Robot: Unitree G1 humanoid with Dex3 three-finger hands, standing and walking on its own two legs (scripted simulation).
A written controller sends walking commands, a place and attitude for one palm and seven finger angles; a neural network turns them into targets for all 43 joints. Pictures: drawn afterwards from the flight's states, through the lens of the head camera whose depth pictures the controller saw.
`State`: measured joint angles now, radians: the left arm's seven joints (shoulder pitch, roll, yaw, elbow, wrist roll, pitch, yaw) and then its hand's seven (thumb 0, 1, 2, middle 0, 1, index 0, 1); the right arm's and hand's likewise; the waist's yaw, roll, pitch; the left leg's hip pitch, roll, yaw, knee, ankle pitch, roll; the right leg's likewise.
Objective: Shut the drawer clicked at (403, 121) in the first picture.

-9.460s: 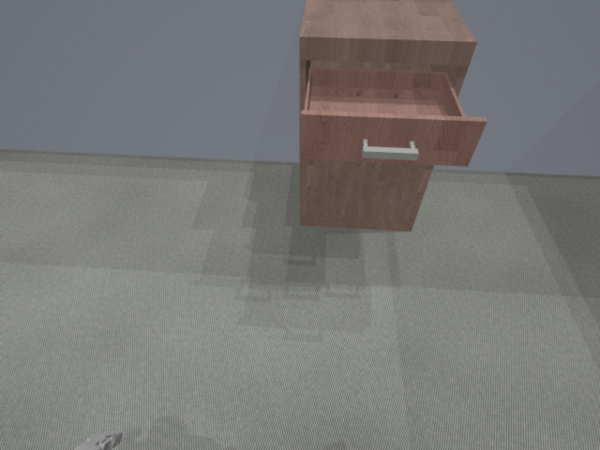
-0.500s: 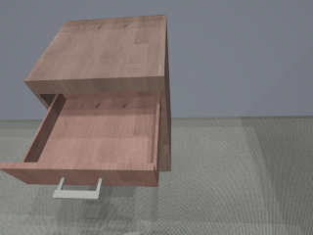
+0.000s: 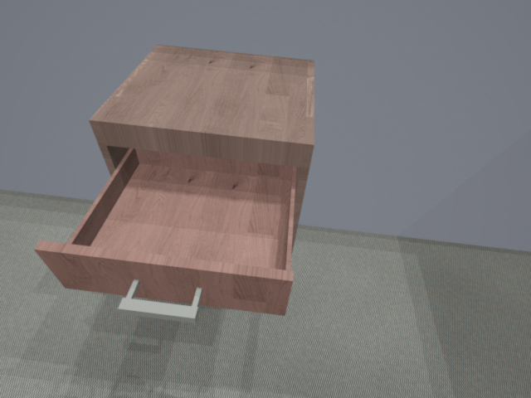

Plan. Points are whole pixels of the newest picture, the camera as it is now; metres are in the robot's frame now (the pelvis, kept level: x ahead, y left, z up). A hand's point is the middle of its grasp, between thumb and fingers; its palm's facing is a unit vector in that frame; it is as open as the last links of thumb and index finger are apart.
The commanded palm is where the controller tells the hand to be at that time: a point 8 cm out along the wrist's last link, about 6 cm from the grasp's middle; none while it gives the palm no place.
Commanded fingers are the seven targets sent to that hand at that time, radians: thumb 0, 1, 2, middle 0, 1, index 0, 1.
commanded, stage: come to a stop and stand still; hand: left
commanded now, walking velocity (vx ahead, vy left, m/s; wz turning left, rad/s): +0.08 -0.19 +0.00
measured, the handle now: (163, 299) +0.30 +0.21 -0.09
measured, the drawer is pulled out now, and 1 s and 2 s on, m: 0.30 0.30 0.30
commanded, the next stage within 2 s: look again from close up in 0.14 s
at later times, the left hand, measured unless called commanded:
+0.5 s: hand out of the picture +0.06 +0.15 -0.17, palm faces +0.03 -0.97 -0.25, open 7.3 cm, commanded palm none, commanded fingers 0.00 0.90 0.90 -0.20 -0.30 -0.20 -0.30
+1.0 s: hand out of the picture +0.08 +0.21 -0.18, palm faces +0.05 -0.97 -0.23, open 7.3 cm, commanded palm none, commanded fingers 0.00 0.90 0.90 -0.20 -0.30 -0.20 -0.30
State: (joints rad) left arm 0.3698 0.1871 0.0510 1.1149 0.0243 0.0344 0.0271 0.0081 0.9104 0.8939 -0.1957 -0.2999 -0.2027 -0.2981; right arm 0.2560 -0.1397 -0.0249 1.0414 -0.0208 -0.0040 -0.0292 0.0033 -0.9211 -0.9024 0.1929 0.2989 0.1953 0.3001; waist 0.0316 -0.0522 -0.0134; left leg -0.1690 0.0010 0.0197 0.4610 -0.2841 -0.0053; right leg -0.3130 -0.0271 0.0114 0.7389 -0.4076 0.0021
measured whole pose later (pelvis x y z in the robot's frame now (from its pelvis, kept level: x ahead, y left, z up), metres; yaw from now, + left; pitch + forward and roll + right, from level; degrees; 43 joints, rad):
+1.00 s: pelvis +0.05 +0.02 +0.00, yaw +1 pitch +1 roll +0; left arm 0.23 0.19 0.01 1.02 0.01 0.00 0.05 0.01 0.91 0.89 -0.20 -0.30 -0.20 -0.30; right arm 0.15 -0.16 -0.01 1.06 -0.01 0.00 -0.03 0.00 -0.91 -0.90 0.19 0.30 0.20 0.30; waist 0.01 -0.01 0.06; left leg -0.12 -0.01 0.06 0.47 -0.35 0.02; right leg -0.17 -0.01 -0.05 0.49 -0.33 0.00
